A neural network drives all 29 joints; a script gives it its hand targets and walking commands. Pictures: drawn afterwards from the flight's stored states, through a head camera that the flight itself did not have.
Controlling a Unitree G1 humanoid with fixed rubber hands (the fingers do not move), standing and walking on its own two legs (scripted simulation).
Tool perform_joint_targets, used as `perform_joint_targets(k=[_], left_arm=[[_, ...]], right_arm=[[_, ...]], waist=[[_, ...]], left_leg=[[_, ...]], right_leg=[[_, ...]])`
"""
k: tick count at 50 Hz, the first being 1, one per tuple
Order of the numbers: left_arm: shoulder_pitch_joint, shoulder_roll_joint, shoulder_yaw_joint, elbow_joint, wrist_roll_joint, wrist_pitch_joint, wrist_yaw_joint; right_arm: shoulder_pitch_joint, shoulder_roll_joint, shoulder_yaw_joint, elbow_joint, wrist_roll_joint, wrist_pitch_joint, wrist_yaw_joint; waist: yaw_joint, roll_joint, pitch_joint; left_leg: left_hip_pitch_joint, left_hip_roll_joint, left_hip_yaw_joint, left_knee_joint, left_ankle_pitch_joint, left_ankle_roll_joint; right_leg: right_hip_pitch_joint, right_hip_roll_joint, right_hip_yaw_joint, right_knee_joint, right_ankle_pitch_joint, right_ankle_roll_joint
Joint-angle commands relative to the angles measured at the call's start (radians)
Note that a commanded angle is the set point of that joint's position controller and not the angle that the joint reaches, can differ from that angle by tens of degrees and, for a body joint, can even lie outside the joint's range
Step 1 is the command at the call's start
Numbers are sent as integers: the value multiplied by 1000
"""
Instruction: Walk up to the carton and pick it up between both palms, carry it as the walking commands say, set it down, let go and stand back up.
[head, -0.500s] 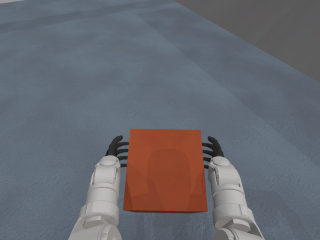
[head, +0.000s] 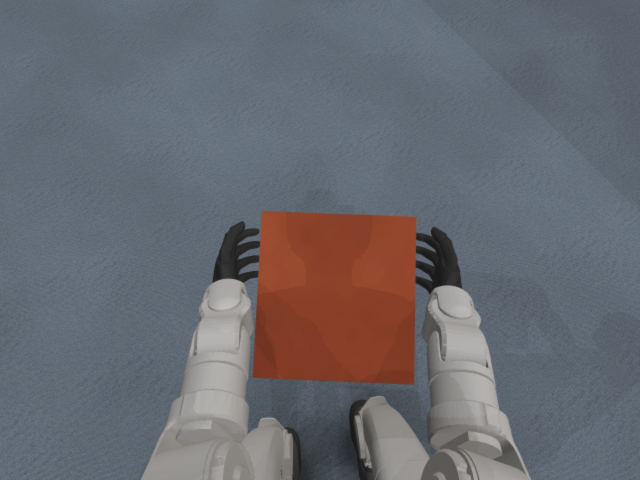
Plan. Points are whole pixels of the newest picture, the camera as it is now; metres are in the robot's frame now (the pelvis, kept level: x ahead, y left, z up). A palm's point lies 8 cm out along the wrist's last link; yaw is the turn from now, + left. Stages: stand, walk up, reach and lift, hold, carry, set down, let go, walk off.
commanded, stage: set down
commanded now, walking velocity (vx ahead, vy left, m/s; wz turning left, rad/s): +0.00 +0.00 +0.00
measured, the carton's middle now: (332, 292) +0.36 -0.04 -0.16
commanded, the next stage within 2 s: none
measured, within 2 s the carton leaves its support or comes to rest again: neither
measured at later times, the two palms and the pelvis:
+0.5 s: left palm (247, 277) +0.39 +0.09 -0.13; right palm (428, 289) +0.35 -0.19 -0.14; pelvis -0.02 -0.02 -0.08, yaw +0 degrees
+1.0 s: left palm (254, 278) +0.42 +0.09 -0.22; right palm (411, 289) +0.38 -0.19 -0.22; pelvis -0.03 -0.01 -0.15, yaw +1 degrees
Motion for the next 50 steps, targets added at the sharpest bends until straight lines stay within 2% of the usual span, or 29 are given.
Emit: perform_joint_targets(k=[1,17,25,34,50], left_arm=[[-504,-876,-533,73,-103,-35,-267],[-667,-860,-506,137,-129,-18,-303],[-742,-852,-503,156,-160,-8,-305],[-795,-836,-488,186,-185,-2,-285],[-924,-812,-489,192,-217,-8,-227]], right_arm=[[-513,849,569,73,116,-30,262],[-668,900,589,86,134,-5,231],[-741,912,616,74,164,10,203],[-795,880,598,93,178,12,186],[-930,805,552,121,203,1,186]], waist=[[-14,-14,-668],[1,-24,-818],[8,-27,-911],[-2,-15,-950],[-24,13,-1033]], left_leg=[[95,-58,-97,-71,252,-27],[-248,-95,-47,148,68,-19],[-383,-107,-32,259,22,-15],[-460,-120,-32,345,20,-22],[-516,-134,-20,494,60,-43]], right_leg=[[399,111,31,52,279,-16],[210,127,37,238,143,5],[145,135,43,333,113,19],[17,145,23,433,114,23],[-204,156,-26,610,118,22]])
